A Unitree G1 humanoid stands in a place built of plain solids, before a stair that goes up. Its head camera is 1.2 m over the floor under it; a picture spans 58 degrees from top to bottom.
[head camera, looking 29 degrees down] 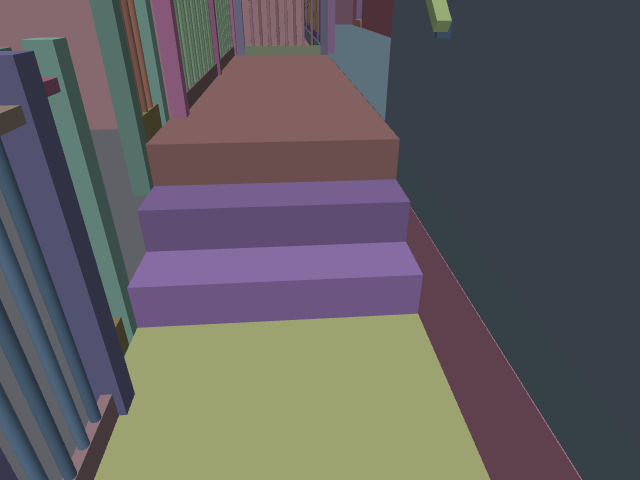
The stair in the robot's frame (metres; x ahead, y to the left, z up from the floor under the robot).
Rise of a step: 0.20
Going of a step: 0.28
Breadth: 1.20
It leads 4 degrees to the left of straight ahead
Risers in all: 3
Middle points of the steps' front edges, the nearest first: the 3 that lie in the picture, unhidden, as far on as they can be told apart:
1.45 0.17 0.21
1.73 0.19 0.41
2.01 0.21 0.61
